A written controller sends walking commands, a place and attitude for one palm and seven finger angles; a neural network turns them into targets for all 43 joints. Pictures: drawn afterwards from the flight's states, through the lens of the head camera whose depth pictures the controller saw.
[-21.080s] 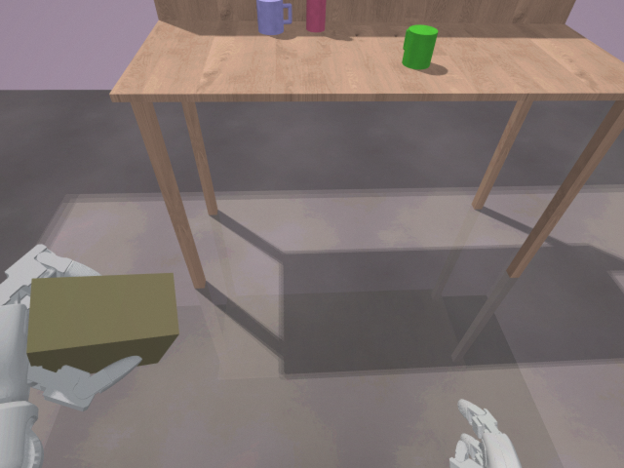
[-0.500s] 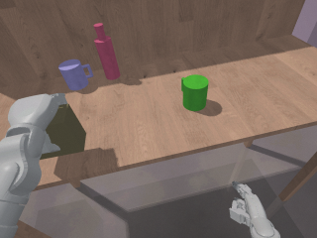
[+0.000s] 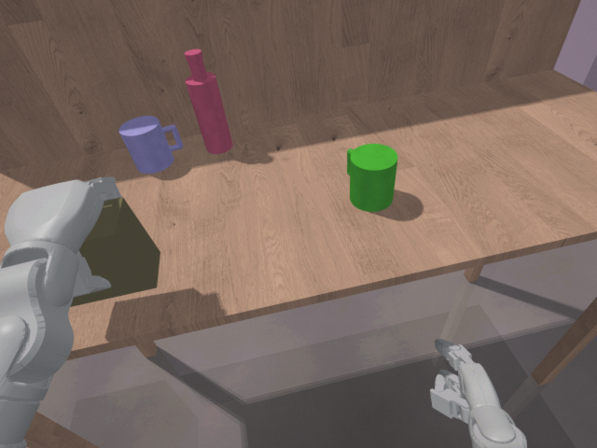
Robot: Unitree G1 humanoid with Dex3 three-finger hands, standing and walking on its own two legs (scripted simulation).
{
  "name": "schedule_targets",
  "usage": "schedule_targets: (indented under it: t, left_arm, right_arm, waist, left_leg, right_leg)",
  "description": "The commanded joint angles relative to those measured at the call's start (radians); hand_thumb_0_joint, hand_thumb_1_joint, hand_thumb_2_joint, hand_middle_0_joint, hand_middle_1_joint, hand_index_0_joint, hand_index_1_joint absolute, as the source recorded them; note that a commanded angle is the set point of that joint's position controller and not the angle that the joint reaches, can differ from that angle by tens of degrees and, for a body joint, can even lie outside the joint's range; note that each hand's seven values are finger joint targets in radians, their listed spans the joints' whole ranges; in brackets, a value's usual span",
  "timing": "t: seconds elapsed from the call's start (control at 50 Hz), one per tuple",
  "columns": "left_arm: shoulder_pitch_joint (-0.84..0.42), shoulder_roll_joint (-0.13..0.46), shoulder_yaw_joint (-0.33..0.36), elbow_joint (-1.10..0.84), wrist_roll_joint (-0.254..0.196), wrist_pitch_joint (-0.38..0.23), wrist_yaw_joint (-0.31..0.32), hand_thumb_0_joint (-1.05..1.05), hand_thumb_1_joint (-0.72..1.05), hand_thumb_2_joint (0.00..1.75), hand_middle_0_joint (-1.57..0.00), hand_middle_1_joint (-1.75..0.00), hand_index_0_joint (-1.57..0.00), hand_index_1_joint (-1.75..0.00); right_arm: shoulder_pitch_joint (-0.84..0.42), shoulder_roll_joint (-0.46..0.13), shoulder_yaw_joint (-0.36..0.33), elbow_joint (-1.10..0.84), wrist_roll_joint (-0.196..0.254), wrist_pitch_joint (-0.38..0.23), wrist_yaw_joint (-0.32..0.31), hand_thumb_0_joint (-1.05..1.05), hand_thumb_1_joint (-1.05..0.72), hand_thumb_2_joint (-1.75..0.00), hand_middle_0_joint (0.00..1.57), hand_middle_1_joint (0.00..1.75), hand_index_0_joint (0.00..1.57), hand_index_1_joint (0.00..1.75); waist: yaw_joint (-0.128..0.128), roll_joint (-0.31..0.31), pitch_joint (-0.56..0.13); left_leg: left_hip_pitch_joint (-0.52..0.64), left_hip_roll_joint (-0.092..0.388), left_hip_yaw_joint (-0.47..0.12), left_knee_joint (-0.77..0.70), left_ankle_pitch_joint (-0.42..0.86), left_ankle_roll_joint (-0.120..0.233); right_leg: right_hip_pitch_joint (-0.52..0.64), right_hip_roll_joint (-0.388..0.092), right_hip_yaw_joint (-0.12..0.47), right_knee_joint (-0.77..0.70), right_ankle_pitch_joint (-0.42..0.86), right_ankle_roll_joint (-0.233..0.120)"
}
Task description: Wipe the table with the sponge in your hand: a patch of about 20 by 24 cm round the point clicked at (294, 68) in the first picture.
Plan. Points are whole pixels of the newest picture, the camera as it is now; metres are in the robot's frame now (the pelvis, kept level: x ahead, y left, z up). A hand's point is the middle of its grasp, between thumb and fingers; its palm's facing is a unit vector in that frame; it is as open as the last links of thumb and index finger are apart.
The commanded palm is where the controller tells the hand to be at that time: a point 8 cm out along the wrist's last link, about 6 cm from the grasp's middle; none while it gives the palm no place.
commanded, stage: lower the sponge onto the table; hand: left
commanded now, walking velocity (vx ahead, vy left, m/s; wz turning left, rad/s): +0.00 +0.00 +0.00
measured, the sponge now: (102, 262) +0.26 +0.31 +0.14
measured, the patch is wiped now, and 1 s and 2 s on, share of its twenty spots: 0.00 0.00 0.15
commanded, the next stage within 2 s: wipe forward along the first lane in 1.60 s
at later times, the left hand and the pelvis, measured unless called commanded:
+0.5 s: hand (87, 246) +0.26 +0.32 +0.17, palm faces +0.08 -0.04 -1.00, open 10.4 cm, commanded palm +0.22 +0.31 +0.25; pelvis +0.00 +0.00 +0.00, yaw +0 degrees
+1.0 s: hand (110, 254) +0.27 +0.31 +0.15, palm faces +0.04 -0.05 -1.00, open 10.3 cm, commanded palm +0.23 +0.30 +0.23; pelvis +0.00 +0.01 +0.00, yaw +0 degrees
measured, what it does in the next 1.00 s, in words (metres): stands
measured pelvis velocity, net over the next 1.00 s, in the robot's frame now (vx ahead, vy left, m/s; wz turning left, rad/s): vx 0.00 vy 0.01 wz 0.00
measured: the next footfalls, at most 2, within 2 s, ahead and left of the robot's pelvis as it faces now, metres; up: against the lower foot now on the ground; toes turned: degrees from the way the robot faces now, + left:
none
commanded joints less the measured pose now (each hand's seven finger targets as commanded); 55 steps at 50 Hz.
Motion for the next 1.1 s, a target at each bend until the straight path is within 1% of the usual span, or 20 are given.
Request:
schedule_targets:
  t: [0.0, 0.04, 0.1, 0.18, 0.2, 0.28, 0.3, 0.34, 0.4, 0.42, 0.5, 0.62, 0.68, 0.7, 0.74, 0.8, 0.84, 0.92, 1.0, 1.08]
  left_arm:
    - [-0.342, 0.287, 0.169, -0.188, 0.044, -0.006, 0.022, 0.00, 0.10, 1.30, -1.20, -1.60, -1.20, -1.60]
    - [-0.362, 0.259, 0.128, -0.175, 0.044, -0.022, 0.018, 0.00, 0.10, 1.30, -1.20, -1.60, -1.20, -1.60]
    - [-0.392, 0.290, 0.159, -0.206, 0.053, -0.041, 0.019, 0.00, 0.10, 1.30, -1.20, -1.60, -1.20, -1.60]
    - [-0.408, 0.304, 0.178, -0.159, 0.057, -0.059, 0.046, 0.00, 0.10, 1.30, -1.20, -1.60, -1.20, -1.60]
    - [-0.424, 0.316, 0.194, -0.183, 0.057, -0.052, 0.049, 0.00, 0.10, 1.30, -1.20, -1.60, -1.20, -1.60]
    - [-0.365, 0.304, 0.198, -0.154, 0.051, -0.034, 0.064, 0.00, 0.10, 1.30, -1.20, -1.60, -1.20, -1.60]
    - [-0.352, 0.300, 0.209, -0.171, 0.049, -0.019, 0.060, 0.00, 0.10, 1.30, -1.20, -1.60, -1.20, -1.60]
    - [-0.302, 0.240, 0.156, -0.147, 0.042, -0.001, 0.051, 0.00, 0.10, 1.30, -1.20, -1.60, -1.20, -1.60]
    - [-0.280, 0.272, 0.182, -0.141, 0.046, 0.019, 0.028, 0.00, 0.10, 1.30, -1.20, -1.60, -1.20, -1.60]
    - [-0.287, 0.272, 0.167, -0.140, 0.048, 0.016, 0.024, 0.00, 0.10, 1.30, -1.20, -1.60, -1.20, -1.60]
    - [-0.303, 0.312, 0.195, -0.216, 0.051, -0.039, 0.014, 0.00, 0.10, 1.30, -1.20, -1.60, -1.20, -1.60]
    - [-0.356, 0.275, 0.175, -0.209, 0.043, -0.116, 0.068, 0.00, 0.10, 1.30, -1.20, -1.60, -1.20, -1.60]
    - [-0.320, 0.274, 0.190, -0.161, 0.046, -0.110, 0.100, 0.00, 0.10, 1.30, -1.20, -1.60, -1.20, -1.60]
    - [-0.339, 0.287, 0.209, -0.167, 0.046, -0.099, 0.105, 0.00, 0.10, 1.30, -1.20, -1.60, -1.20, -1.60]
    - [-0.341, 0.240, 0.157, -0.109, 0.056, -0.080, 0.113, 0.00, 0.10, 1.30, -1.20, -1.60, -1.20, -1.60]
    - [-0.305, 0.251, 0.171, -0.137, 0.058, -0.054, 0.103, 0.00, 0.10, 1.30, -1.20, -1.60, -1.20, -1.60]
    - [-0.301, 0.196, 0.110, -0.123, 0.060, -0.045, 0.091, 0.00, 0.10, 1.30, -1.20, -1.60, -1.20, -1.60]
    - [-0.330, 0.198, 0.093, -0.136, 0.074, -0.042, 0.073, 0.00, 0.10, 1.30, -1.20, -1.60, -1.20, -1.60]
    - [-0.290, 0.274, 0.181, -0.171, 0.082, -0.065, 0.085, 0.00, 0.10, 1.30, -1.20, -1.60, -1.20, -1.60]
    - [-0.228, 0.225, 0.165, -0.169, 0.070, -0.074, 0.111, 0.00, 0.10, 1.30, -1.20, -1.60, -1.20, -1.60]
  right_arm:
    - [-0.265, -0.077, -0.026, -0.201, 0.015, -0.063, -0.016, 0.00, -0.90, -0.90, 0.20, 0.30, 0.20, 0.30]
    - [-0.213, -0.082, -0.032, -0.186, 0.006, -0.062, -0.018, 0.00, -0.90, -0.90, 0.20, 0.30, 0.20, 0.30]
    - [-0.263, -0.071, -0.025, -0.203, 0.013, -0.072, -0.022, 0.00, -0.90, -0.90, 0.20, 0.30, 0.20, 0.30]
    - [-0.205, -0.084, -0.036, -0.173, -0.002, -0.064, -0.022, 0.00, -0.90, -0.90, 0.20, 0.30, 0.20, 0.30]
    - [-0.261, -0.073, -0.026, -0.193, 0.009, -0.073, -0.021, 0.00, -0.90, -0.90, 0.20, 0.30, 0.20, 0.30]
    - [-0.212, -0.086, -0.037, -0.172, -0.002, -0.058, -0.010, 0.00, -0.90, -0.90, 0.20, 0.30, 0.20, 0.30]
    - [-0.264, -0.075, -0.027, -0.196, 0.006, -0.066, -0.008, 0.00, -0.90, -0.90, 0.20, 0.30, 0.20, 0.30]
    - [-0.218, -0.082, -0.034, -0.183, 0.002, -0.054, -0.004, 0.00, -0.90, -0.90, 0.20, 0.30, 0.20, 0.30]
    - [-0.261, -0.083, -0.029, -0.202, 0.013, -0.051, -0.005, 0.00, -0.90, -0.90, 0.20, 0.30, 0.20, 0.30]
    - [-0.218, -0.095, -0.034, -0.192, 0.002, -0.046, -0.009, 0.00, -0.90, -0.90, 0.20, 0.30, 0.20, 0.30]
    - [-0.250, -0.080, -0.029, -0.216, 0.011, -0.061, -0.016, 0.00, -0.90, -0.90, 0.20, 0.30, 0.20, 0.30]
    - [-0.181, -0.080, -0.038, -0.189, -0.009, -0.078, -0.024, 0.00, -0.90, -0.90, 0.20, 0.30, 0.20, 0.30]
    - [-0.178, -0.085, -0.047, -0.174, -0.007, -0.068, -0.021, 0.00, -0.90, -0.90, 0.20, 0.30, 0.20, 0.30]
    - [-0.229, -0.077, -0.038, -0.186, 0.003, -0.076, -0.022, 0.00, -0.90, -0.90, 0.20, 0.30, 0.20, 0.30]
    - [-0.186, -0.086, -0.045, -0.166, -0.002, -0.066, -0.018, 0.00, -0.90, -0.90, 0.20, 0.30, 0.20, 0.30]
    - [-0.240, -0.081, -0.039, -0.188, 0.007, -0.067, -0.013, 0.00, -0.90, -0.90, 0.20, 0.30, 0.20, 0.30]
    - [-0.194, -0.087, -0.043, -0.176, 0.000, -0.061, -0.007, 0.00, -0.90, -0.90, 0.20, 0.30, 0.20, 0.30]
    - [-0.200, -0.086, -0.037, -0.187, -0.001, -0.058, -0.009, 0.00, -0.90, -0.90, 0.20, 0.30, 0.20, 0.30]
    - [-0.221, -0.083, -0.036, -0.199, 0.001, -0.057, -0.009, 0.00, -0.90, -0.90, 0.20, 0.30, 0.20, 0.30]
    - [-0.165, -0.085, -0.047, -0.185, -0.010, -0.045, 0.003, 0.00, -0.90, -0.90, 0.20, 0.30, 0.20, 0.30]
  waist:
    - [-0.016, -0.024, -0.209]
    - [-0.023, -0.026, -0.216]
    - [-0.015, -0.009, -0.223]
    - [-0.006, -0.020, -0.238]
    - [-0.002, 0.010, -0.234]
    - [0.007, -0.007, -0.256]
    - [0.012, 0.001, -0.248]
    - [-0.001, -0.040, -0.234]
    - [-0.003, -0.051, -0.201]
    - [-0.006, -0.060, -0.224]
    - [-0.012, -0.016, -0.239]
    - [-0.018, 0.007, -0.221]
    - [-0.010, -0.008, -0.210]
    - [-0.008, 0.021, -0.205]
    - [-0.017, -0.011, -0.206]
    - [-0.005, -0.007, -0.227]
    - [-0.018, -0.024, -0.237]
    - [-0.021, -0.028, -0.227]
    - [-0.007, -0.030, -0.251]
    - [-0.004, -0.021, -0.251]
  left_leg:
    - [0.093, -0.014, -0.037, -0.035, 0.171, 0.017]
    - [0.091, -0.015, -0.036, -0.044, 0.164, 0.016]
    - [0.110, -0.014, -0.046, -0.047, 0.144, 0.017]
    - [0.102, -0.014, -0.035, -0.054, 0.159, 0.013]
    - [0.106, -0.015, -0.047, -0.055, 0.148, 0.011]
    - [0.092, -0.014, -0.030, -0.052, 0.204, 0.008]
    - [0.091, -0.012, -0.041, -0.052, 0.199, 0.006]
    - [0.078, -0.011, -0.024, -0.049, 0.205, 0.008]
    - [0.066, -0.009, -0.035, -0.045, 0.167, 0.012]
    - [0.060, -0.011, -0.028, -0.044, 0.169, 0.014]
    - [0.095, -0.014, -0.040, -0.030, 0.159, 0.021]
    - [0.111, -0.011, -0.040, -0.040, 0.159, 0.016]
    - [0.102, -0.010, -0.034, -0.048, 0.164, 0.012]
    - [0.104, -0.012, -0.043, -0.048, 0.148, 0.010]
    - [0.089, -0.011, -0.033, -0.057, 0.155, 0.006]
    - [0.092, -0.014, -0.041, -0.054, 0.164, 0.010]
    - [0.089, -0.012, -0.034, -0.054, 0.189, 0.009]
    - [0.088, -0.014, -0.034, -0.053, 0.165, 0.016]
    - [0.104, -0.015, -0.039, -0.042, 0.200, 0.019]
    - [0.103, -0.014, -0.024, -0.032, 0.260, 0.018]
  right_leg:
    - [0.019, -0.015, 0.108, -0.084, 0.146, -0.025]
    - [0.021, -0.025, 0.061, -0.084, 0.129, -0.013]
    - [0.018, -0.012, 0.107, -0.092, 0.097, -0.030]
    - [0.038, -0.023, 0.068, -0.093, 0.108, -0.023]
    - [0.036, -0.012, 0.113, -0.096, 0.089, -0.038]
    - [0.071, -0.024, 0.066, -0.080, 0.163, -0.026]
    - [0.071, -0.014, 0.104, -0.077, 0.158, -0.039]
    - [0.061, -0.026, 0.058, -0.075, 0.175, -0.020]
    - [0.038, -0.014, 0.099, -0.081, 0.147, -0.029]
    - [0.054, -0.028, 0.069, -0.074, 0.151, -0.019]
    - [0.039, -0.014, 0.106, -0.078, 0.127, -0.028]
    - [0.024, -0.022, 0.072, -0.094, 0.101, -0.028]
    - [0.029, -0.020, 0.068, -0.100, 0.108, -0.024]
    - [0.027, -0.011, 0.112, -0.104, 0.087, -0.039]
    - [0.029, -0.017, 0.065, -0.102, 0.094, -0.025]
    - [0.050, -0.007, 0.096, -0.090, 0.115, -0.035]
    - [0.051, -0.016, 0.052, -0.082, 0.147, -0.022]
    - [0.036, -0.014, 0.054, -0.087, 0.123, -0.023]
    - [0.062, -0.003, 0.091, -0.079, 0.167, -0.034]
    - [0.062, -0.010, 0.048, -0.073, 0.223, -0.022]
